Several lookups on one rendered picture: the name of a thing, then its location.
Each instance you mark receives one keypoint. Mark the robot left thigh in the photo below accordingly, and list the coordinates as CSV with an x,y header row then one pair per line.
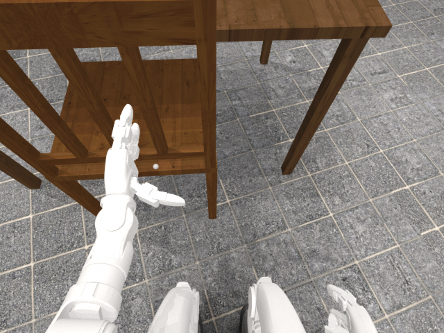
x,y
178,310

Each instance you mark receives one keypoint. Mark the robot left hand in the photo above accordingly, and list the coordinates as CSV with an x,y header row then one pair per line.
x,y
120,165

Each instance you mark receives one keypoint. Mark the chair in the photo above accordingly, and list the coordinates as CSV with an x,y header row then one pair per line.
x,y
173,101

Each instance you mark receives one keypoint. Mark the robot left forearm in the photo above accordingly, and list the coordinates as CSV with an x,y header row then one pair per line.
x,y
97,293

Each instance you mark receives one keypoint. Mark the robot right hand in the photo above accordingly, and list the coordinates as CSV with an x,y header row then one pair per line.
x,y
356,320

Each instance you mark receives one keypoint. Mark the robot left upper arm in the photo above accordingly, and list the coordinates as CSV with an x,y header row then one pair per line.
x,y
69,325

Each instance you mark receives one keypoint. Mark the robot right thigh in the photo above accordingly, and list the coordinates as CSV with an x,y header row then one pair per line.
x,y
270,305

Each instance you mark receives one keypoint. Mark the robot thigh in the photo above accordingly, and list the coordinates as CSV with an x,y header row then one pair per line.
x,y
270,305
178,310

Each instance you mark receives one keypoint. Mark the table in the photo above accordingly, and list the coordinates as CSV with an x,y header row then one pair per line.
x,y
353,21

